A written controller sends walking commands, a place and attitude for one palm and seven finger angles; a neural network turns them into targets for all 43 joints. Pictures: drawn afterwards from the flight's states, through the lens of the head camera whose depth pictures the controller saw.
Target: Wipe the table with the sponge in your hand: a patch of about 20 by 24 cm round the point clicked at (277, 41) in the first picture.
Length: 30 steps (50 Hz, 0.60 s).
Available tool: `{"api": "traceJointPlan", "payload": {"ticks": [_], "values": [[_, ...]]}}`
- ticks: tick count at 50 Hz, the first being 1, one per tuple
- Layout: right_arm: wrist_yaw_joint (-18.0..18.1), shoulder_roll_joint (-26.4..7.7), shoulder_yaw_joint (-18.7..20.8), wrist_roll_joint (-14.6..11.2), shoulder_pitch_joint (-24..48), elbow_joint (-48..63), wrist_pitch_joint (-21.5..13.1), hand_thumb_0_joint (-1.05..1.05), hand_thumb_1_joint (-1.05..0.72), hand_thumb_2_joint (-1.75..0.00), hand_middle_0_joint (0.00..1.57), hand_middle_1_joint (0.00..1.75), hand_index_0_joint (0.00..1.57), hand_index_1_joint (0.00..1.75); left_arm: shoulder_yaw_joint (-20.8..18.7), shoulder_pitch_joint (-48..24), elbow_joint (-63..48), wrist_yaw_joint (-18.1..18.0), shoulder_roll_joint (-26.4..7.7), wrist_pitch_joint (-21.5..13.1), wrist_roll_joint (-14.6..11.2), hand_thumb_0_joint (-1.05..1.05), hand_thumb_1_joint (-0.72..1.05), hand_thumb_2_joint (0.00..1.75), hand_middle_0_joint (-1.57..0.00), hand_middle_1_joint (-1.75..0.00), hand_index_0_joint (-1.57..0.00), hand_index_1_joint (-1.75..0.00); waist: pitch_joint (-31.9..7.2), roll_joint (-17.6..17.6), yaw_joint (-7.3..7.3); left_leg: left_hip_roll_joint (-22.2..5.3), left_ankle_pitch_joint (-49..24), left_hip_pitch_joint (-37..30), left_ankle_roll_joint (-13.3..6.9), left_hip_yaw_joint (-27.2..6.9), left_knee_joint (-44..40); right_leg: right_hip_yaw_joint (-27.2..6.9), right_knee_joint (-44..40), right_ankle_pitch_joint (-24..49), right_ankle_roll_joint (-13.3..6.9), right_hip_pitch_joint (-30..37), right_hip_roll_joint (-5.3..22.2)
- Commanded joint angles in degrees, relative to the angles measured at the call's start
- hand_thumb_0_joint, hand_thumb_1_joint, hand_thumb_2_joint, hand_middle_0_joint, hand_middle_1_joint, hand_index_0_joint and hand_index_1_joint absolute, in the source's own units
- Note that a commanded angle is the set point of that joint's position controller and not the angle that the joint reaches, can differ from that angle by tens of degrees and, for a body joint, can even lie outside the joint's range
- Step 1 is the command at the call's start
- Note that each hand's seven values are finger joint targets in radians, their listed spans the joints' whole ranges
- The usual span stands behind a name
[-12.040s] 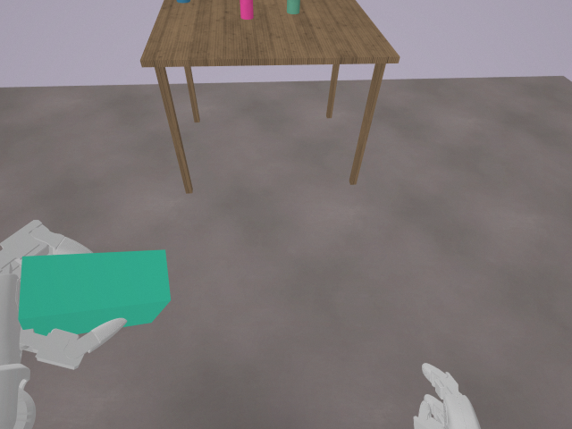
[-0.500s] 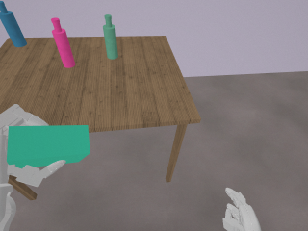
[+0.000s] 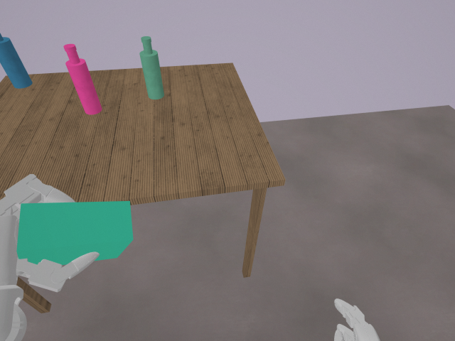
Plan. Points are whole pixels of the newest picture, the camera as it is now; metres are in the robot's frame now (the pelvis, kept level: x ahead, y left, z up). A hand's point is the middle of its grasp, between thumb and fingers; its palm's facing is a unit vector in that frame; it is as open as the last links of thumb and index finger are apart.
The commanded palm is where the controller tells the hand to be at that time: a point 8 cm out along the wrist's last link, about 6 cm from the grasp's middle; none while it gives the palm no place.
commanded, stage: look again from close up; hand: left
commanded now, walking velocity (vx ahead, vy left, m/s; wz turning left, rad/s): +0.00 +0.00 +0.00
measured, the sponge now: (93, 233) +0.22 +0.22 +0.14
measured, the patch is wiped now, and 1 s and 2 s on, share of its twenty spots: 0.00 0.00 0.00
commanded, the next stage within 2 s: shuffle to correct the standing spot in 0.06 s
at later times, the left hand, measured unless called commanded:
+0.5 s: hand (85, 189) +0.28 +0.25 +0.16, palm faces +0.39 -0.84 -0.37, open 9.8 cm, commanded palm +0.23 +0.29 +0.17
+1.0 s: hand (107, 127) +0.43 +0.28 +0.16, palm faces +0.24 -0.81 -0.53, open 9.8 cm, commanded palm +0.39 +0.33 +0.17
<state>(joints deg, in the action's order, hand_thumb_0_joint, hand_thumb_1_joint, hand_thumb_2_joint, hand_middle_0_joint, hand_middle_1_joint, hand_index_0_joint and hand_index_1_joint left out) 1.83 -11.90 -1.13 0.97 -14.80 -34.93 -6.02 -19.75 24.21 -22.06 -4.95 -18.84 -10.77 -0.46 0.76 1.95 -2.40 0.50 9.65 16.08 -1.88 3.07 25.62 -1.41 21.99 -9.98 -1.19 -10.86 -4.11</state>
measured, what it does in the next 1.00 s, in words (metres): walks ahead: left foot, then right foot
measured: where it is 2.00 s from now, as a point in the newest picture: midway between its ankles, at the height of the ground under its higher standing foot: outside the picture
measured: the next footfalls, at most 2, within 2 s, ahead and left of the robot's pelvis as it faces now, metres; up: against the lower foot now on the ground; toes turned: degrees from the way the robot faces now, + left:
left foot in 0.52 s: +0.12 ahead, +0.16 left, +0.00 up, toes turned -2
right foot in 0.68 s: +0.15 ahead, -0.06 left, +0.00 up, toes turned -8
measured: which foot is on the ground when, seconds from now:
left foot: down 0.00-0.30, up 0.32-0.50, down 0.52-0.68, up 0.70-0.98, down 1.00-1.00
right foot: down 0.00-0.52, up 0.54-0.66, down 0.68-1.00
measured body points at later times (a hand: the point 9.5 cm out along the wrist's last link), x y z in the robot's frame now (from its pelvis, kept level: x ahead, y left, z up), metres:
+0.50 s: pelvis +0.06 +0.02 -0.01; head +0.06 +0.01 +0.44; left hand +0.25 +0.30 +0.18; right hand +0.22 -0.24 -0.09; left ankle +0.07 +0.15 -0.74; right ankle +0.05 -0.11 -0.74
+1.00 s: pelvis +0.19 +0.07 -0.02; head +0.23 +0.05 +0.43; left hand +0.41 +0.33 +0.19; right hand +0.30 -0.20 -0.12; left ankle +0.31 +0.21 -0.73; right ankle +0.11 -0.05 -0.74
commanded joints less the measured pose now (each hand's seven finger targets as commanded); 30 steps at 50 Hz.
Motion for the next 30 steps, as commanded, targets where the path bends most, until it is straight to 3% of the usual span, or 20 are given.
{"api": "traceJointPlan", "payload": {"ticks": [1, 3, 5, 9, 11, 13, 15, 16, 17, 18, 19, 20, 22, 23, 24, 26, 27, 28, 29, 30], "values": [[1.1, -6.5, 2.6, -0.8, 7.1, 9.5, -3.9, 0.0, -0.9, -0.9, 0.2, 0.3, 0.2, 0.3, -3.8, -12.5, -10.9, -1.7, -9.5, -3.2, -0.1, 0.0, 0.1, 1.3, -1.2, -1.6, -1.2, -1.6, -2.9, 0.8, 1.78, -3.7, 16.5, -8.6, 1.6, -7.3, -9.1, -5.2, -7.7, -15.7, 0.5, -9.7, 3.4], [1.2, -6.5, 2.5, -0.6, 7.8, 9.7, -4.1, 0.0, -0.9, -0.9, 0.2, 0.3, 0.2, 0.3, -4.7, -13.8, -12.9, -1.9, -11.0, -3.4, 0.0, 0.0, 0.1, 1.3, -1.2, -1.6, -1.2, -1.6, -3.1, 5.1, 1.66, -4.4, 19.3, -8.4, 1.7, -8.5, -12.5, -3.8, -4.8, -13.1, 0.9, -8.5, 2.4], [1.4, -6.2, 2.3, -0.7, 7.8, 10.2, -4.2, 0.0, -0.9, -0.9, 0.2, 0.3, 0.2, 0.3, -4.8, -11.4, -13.5, -2.2, -10.5, -3.6, 0.1, 0.0, 0.1, 1.3, -1.2, -1.6, -1.2, -1.6, -4.2, 5.1, 0.87, -6.2, 23.9, -3.5, 0.9, -10.4, -15.9, -2.0, -1.3, -9.8, 1.0, -2.2, 1.8], [1.0, -6.1, 2.4, -0.2, 8.3, 11.1, -4.3, 0.0, -0.9, -0.9, 0.2, 0.3, 0.2, 0.3, -6.1, -6.2, -15.0, -2.3, -11.0, -3.8, -0.2, 0.0, 0.1, 1.3, -1.2, -1.6, -1.2, -1.6, -4.7, 5.6, 0.4, -5.9, 21.5, -0.5, 1.1, -8.7, -15.2, -1.5, -0.5, -7.6, 0.1, 1.6, 2.6], [0.8, -6.5, 2.9, 0.1, 8.2, 11.4, -3.9, 0.0, -0.9, -0.9, 0.2, 0.3, 0.2, 0.3, -6.4, -3.6, -13.7, -2.3, -10.9, -3.8, -0.7, 0.0, 0.1, 1.3, -1.2, -1.6, -1.2, -1.6, -4.7, 3.6, 0.56, -4.2, 24.0, 1.8, 0.8, -6.1, -11.2, -3.6, -2.0, -14.6, -1.4, 1.4, 3.7], [0.6, -7.0, 3.5, 0.7, 8.1, 11.7, -3.3, 0.0, -0.9, -0.9, 0.2, 0.3, 0.2, 0.3, -7.3, -1.1, -12.3, -2.1, -11.4, -3.6, -1.2, 0.0, 0.1, 1.3, -1.2, -1.6, -1.2, -1.6, -3.5, -0.6, 0.88, -1.8, 21.3, 2.1, 1.1, -3.8, -2.5, -10.8, -5.9, -25.3, -4.3, -3.6, 7.3], [0.3, -6.7, 3.4, 0.4, 8.0, 11.2, -2.3, 0.0, -0.9, -0.9, 0.2, 0.3, 0.2, 0.3, -6.7, -2.5, -13.2, -2.2, -11.4, -4.0, -1.2, 0.0, 0.1, 1.3, -1.2, -1.6, -1.2, -1.6, -2.2, -7.0, 0.78, -0.7, 13.9, 6.1, 0.9, -3.1, 15.5, -25.0, -10.2, -33.5, -9.3, -7.1, 16.2], [0.0, -6.8, 3.5, 0.2, 7.9, 10.8, -1.9, 0.0, -0.9, -0.9, 0.2, 0.3, 0.2, 0.3, -6.3, -4.8, -14.1, -2.5, -11.4, -4.4, -1.1, 0.0, 0.1, 1.3, -1.2, -1.6, -1.2, -1.6, -1.5, -10.1, 0.9, -1.4, 12.2, 10.8, 0.9, -3.8, 22.1, -29.5, -10.7, -32.3, -11.5, -5.2, 20.0], [-0.2, -6.9, 3.5, -0.1, 7.4, 10.5, -1.7, 0.0, -0.9, -0.9, 0.2, 0.3, 0.2, 0.3, -6.3, -6.3, -14.0, -2.8, -11.7, -4.8, -1.2, 0.0, 0.1, 1.3, -1.2, -1.6, -1.2, -1.6, -2.0, -10.6, 1.49, -2.3, 10.9, 14.3, 1.0, -5.0, 25.2, -30.2, -9.3, -27.4, -12.6, -2.3, 21.6], [-0.4, -7.3, 3.4, -0.1, 7.6, 10.0, -1.7, 0.0, -0.9, -0.9, 0.2, 0.3, 0.2, 0.3, -6.6, -8.6, -13.9, -3.0, -12.1, -5.3, -1.3, 0.0, 0.1, 1.3, -1.2, -1.6, -1.2, -1.6, -2.8, -7.7, 1.97, -3.1, 11.5, 15.8, 1.1, -6.2, 25.8, -30.2, -7.1, -23.7, -12.8, -0.8, 21.9], [-0.4, -6.8, 3.1, -0.5, 6.5, 9.7, -1.9, 0.0, -0.9, -0.9, 0.2, 0.3, 0.2, 0.3, -5.7, -9.1, -12.8, -3.3, -11.3, -5.6, -1.5, 0.0, 0.1, 1.3, -1.2, -1.6, -1.2, -1.6, -3.1, -6.6, 2.38, -4.3, 11.8, 16.0, 0.7, -7.3, 22.0, -26.8, -3.9, -17.0, -12.3, 0.8, 21.9], [-0.2, -6.1, 2.9, -0.7, 6.2, 9.7, -2.1, 0.0, -0.9, -0.9, 0.2, 0.3, 0.2, 0.3, -5.7, -8.1, -11.5, -3.5, -11.2, -5.9, -1.4, 0.0, 0.1, 1.3, -1.2, -1.6, -1.2, -1.6, -4.4, -4.6, 2.17, -3.9, 11.6, 11.6, 0.4, -6.4, 18.0, -24.0, -2.3, -13.9, -10.9, -1.3, 20.1], [0.0, -5.9, 3.2, -1.1, 6.5, 9.4, -2.3, 0.0, -0.9, -0.9, 0.2, 0.3, 0.2, 0.3, -5.2, -9.4, -12.3, -3.3, -11.5, -5.8, -1.3, 0.0, 0.1, 1.3, -1.2, -1.6, -1.2, -1.6, -4.0, -6.1, 2.15, -2.0, 8.7, 1.0, 0.2, -2.4, 9.5, -19.6, 0.1, -11.6, -8.9, -7.2, 17.0], [0.2, -6.6, 3.6, -1.2, 6.8, 9.1, -2.3, 0.0, -0.9, -0.9, 0.2, 0.3, 0.2, 0.3, -5.9, -9.8, -13.0, -3.0, -12.3, -5.5, -1.5, 0.0, 0.1, 1.3, -1.2, -1.6, -1.2, -1.6, -3.6, -3.5, 2.51, -1.1, 8.3, -5.7, 0.2, -1.2, 4.8, -15.9, 4.6, -10.3, -7.0, -11.4, 14.2], [0.5, -6.8, 3.8, -1.1, 6.2, 9.0, -2.4, 0.0, -0.9, -0.9, 0.2, 0.3, 0.2, 0.3, -5.7, -8.9, -14.0, -2.7, -11.9, -5.7, -1.7, 0.0, 0.1, 1.3, -1.2, -1.6, -1.2, -1.6, -4.6, -1.3, 2.69, -1.7, 7.5, -10.9, -0.8, -3.1, 1.5, -11.3, 11.0, -8.3, -4.6, -13.8, 10.4], [0.8, -8.1, 4.3, -1.5, 6.3, 10.1, -2.6, 0.0, -0.9, -0.9, 0.2, 0.3, 0.2, 0.3, -7.1, -8.0, -18.1, -2.9, -12.5, -6.4, -1.6, 0.0, 0.1, 1.3, -1.2, -1.6, -1.2, -1.6, -7.7, 11.7, 2.74, -14.0, 1.9, -18.2, -7.7, -19.6, -3.5, -0.3, 27.5, -11.6, 0.6, -22.5, 2.1], [0.8, -7.3, 4.5, -1.4, 6.3, 10.5, -3.0, 0.0, -0.9, -0.9, 0.2, 0.3, 0.2, 0.3, -7.6, -7.8, -18.2, -2.9, -13.3, -6.7, -1.5, 0.0, 0.1, 1.3, -1.2, -1.6, -1.2, -1.6, -6.7, 9.7, 2.85, -16.3, -3.1, -16.7, -10.1, -20.3, -5.2, 1.5, 33.5, -18.5, 0.9, -24.8, 1.9], [1.1, -6.8, 4.2, -0.8, 6.2, 9.6, -3.6, 0.0, -0.9, -0.9, 0.2, 0.3, 0.2, 0.3, -10.1, -5.6, -16.9, -2.9, -15.6, -6.6, -2.0, 0.0, 0.1, 1.3, -1.2, -1.6, -1.2, -1.6, -6.2, 12.0, 2.84, -17.3, -5.9, -16.4, -11.9, -21.2, -5.7, 1.7, 37.8, -21.4, 1.2, -27.0, 3.2], [0.8, -6.3, 3.8, -0.3, 6.2, 9.2, -3.8, 0.0, -0.9, -0.9, 0.2, 0.3, 0.2, 0.3, -8.7, -5.6, -17.9, -2.8, -14.2, -6.6, -1.9, 0.0, 0.1, 1.3, -1.2, -1.6, -1.2, -1.6, -4.9, 9.9, 3.06, -17.3, -8.6, -12.6, -12.4, -20.7, -4.6, 1.4, 36.0, -21.5, 0.7, -24.8, 4.9], [0.7, -6.6, 3.7, -0.6, 6.7, 9.0, -3.7, 0.0, -0.9, -0.9, 0.2, 0.3, 0.2, 0.3, -8.9, -5.0, -17.8, -2.9, -14.0, -6.5, -1.9, 0.0, 0.1, 1.3, -1.2, -1.6, -1.2, -1.6, -4.8, 9.2, 2.65, -16.5, -10.5, -10.3, -11.3, -16.0, -2.5, 1.6, 30.8, -20.3, 0.3, -20.9, 5.8]]}}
